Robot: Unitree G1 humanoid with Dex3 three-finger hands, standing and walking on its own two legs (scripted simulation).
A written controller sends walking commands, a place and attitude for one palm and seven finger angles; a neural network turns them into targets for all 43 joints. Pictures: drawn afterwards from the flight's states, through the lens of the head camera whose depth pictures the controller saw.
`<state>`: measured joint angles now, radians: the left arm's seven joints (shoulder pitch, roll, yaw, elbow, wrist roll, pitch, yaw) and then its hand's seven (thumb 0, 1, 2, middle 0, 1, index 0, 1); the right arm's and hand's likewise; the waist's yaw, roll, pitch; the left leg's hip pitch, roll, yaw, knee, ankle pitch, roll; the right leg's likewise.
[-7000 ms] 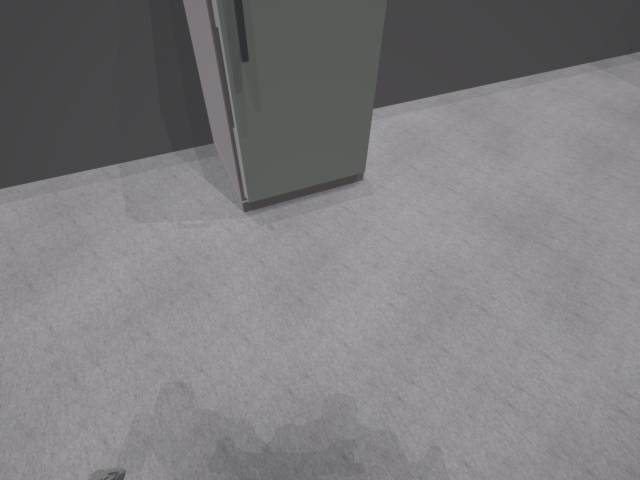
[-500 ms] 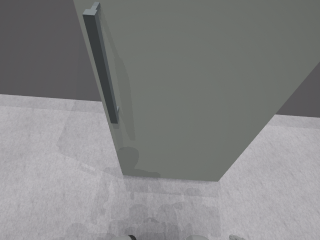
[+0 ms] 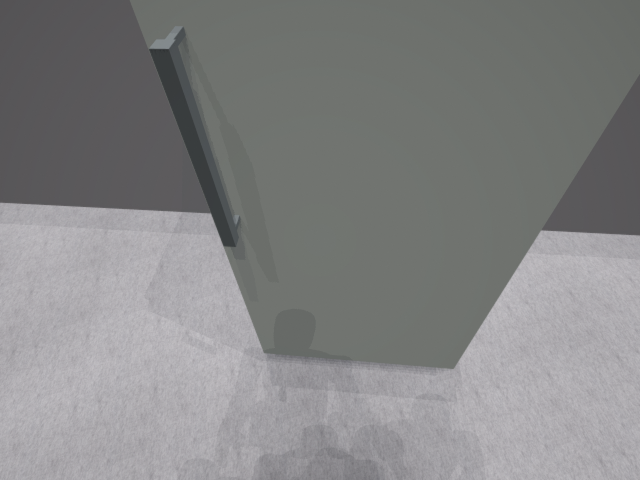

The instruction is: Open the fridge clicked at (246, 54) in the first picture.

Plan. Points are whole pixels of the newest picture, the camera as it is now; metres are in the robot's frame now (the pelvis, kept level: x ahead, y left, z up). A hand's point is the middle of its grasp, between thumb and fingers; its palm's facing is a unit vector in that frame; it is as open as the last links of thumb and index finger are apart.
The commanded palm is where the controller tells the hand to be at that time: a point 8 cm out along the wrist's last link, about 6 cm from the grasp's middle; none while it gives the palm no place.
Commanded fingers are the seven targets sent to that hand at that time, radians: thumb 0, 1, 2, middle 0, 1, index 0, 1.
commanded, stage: come to a stop and stand still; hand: left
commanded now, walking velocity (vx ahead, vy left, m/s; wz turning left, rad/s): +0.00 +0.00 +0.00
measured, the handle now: (209, 157) +0.51 +0.21 +0.12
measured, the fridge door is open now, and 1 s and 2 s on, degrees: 0 0 0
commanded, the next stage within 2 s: look again from close up in 0.80 s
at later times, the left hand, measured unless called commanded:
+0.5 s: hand out of the picture +0.03 +0.29 -0.17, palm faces +0.01 -0.96 -0.29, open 7.4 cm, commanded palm none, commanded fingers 0.00 0.90 0.90 -0.20 -0.30 -0.20 -0.30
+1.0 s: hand out of the picture -0.01 +0.28 -0.16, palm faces -0.03 -0.94 -0.34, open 7.4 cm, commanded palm none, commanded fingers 0.00 0.90 0.90 -0.20 -0.30 -0.20 -0.30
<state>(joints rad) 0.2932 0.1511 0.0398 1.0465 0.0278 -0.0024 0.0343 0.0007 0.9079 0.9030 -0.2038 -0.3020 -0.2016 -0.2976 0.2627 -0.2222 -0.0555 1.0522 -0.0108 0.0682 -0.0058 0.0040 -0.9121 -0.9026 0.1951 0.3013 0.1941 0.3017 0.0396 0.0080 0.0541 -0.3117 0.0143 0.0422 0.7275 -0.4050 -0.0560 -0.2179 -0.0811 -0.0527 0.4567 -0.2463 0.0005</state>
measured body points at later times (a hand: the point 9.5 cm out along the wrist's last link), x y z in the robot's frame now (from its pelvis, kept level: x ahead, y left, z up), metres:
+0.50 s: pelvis -0.04 +0.06 -0.01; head -0.06 +0.07 +0.43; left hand +0.03 +0.34 -0.15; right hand +0.06 -0.20 -0.13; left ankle -0.02 +0.15 -0.75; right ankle +0.00 -0.12 -0.74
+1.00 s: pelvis -0.05 +0.03 -0.01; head -0.06 +0.03 +0.44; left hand +0.00 +0.33 -0.14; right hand -0.02 -0.26 -0.14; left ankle -0.02 +0.15 -0.75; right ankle +0.00 -0.12 -0.75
